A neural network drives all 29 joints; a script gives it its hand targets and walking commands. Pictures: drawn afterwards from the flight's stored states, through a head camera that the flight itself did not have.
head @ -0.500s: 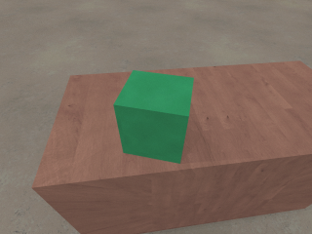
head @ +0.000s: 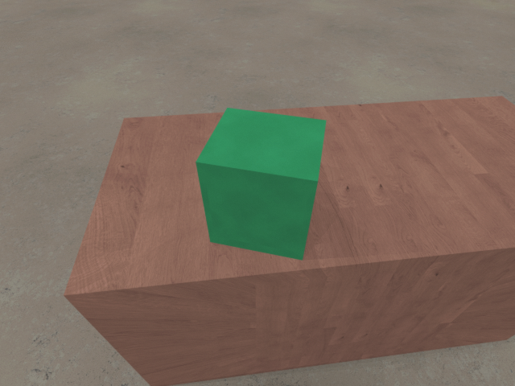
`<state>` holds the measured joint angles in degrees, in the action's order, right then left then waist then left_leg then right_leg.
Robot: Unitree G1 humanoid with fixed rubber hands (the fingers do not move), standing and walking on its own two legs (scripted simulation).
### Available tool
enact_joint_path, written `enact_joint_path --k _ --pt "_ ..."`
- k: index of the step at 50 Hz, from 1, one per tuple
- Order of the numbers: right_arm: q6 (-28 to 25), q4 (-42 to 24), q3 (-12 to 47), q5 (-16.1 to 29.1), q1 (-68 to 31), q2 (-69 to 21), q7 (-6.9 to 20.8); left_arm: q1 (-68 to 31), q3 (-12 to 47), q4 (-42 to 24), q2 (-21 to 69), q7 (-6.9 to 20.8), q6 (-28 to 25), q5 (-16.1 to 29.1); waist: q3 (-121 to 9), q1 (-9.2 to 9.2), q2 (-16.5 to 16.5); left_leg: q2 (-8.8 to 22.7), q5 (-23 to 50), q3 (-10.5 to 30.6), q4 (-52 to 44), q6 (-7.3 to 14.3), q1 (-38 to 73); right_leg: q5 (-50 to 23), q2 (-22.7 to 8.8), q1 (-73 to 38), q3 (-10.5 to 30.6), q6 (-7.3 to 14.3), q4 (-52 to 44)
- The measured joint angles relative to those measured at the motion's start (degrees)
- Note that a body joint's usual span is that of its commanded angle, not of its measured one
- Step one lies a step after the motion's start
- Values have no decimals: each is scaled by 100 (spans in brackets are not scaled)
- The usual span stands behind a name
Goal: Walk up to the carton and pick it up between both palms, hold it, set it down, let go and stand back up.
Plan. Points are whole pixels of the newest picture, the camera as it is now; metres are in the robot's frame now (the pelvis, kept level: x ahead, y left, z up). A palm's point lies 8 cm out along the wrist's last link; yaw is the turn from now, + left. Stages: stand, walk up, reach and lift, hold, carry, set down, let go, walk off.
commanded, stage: stand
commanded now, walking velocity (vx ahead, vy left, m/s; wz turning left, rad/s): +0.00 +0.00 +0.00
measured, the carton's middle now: (265, 184) +0.49 +0.01 +0.04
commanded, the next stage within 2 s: none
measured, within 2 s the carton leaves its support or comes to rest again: neither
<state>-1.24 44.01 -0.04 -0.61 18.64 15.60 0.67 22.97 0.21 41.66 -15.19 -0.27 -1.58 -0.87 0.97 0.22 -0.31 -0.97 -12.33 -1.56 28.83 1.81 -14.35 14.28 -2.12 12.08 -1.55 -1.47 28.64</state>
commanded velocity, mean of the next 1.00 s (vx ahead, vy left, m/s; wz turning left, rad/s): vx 0.00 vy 0.00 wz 0.00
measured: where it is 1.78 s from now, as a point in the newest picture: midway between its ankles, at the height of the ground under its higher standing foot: outside the picture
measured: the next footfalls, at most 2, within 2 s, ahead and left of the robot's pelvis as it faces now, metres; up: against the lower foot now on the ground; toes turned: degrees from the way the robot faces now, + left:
none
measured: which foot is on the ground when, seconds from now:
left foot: down 0.00-1.00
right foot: down 0.00-1.00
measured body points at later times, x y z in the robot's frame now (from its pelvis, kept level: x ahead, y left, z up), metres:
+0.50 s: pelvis +0.01 -0.01 +0.00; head +0.00 -0.01 +0.45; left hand +0.06 +0.25 -0.12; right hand +0.08 -0.27 -0.13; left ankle +0.04 +0.10 -0.74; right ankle +0.01 -0.14 -0.74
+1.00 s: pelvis +0.01 -0.02 +0.00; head +0.01 -0.02 +0.45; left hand +0.05 +0.24 -0.13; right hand +0.07 -0.28 -0.13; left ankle +0.04 +0.10 -0.74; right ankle +0.01 -0.14 -0.74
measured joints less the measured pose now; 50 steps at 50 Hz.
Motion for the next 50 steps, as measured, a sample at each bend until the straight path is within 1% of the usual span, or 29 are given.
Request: enact_joint_path --k 28,50 --pt "44 183 79 18 28 10 -69 -89 52 190 7 -32 40 46 3 -22 -22 79 -47 141 21 -128 7 72 101 -39 -63 110 4" --pt "57 348 91 27 51 -10 -125 -175 36 411 31 -50 76 61 18 -18 -22 108 -36 216 -49 -179 50 59 144 -110 -91 148 -96"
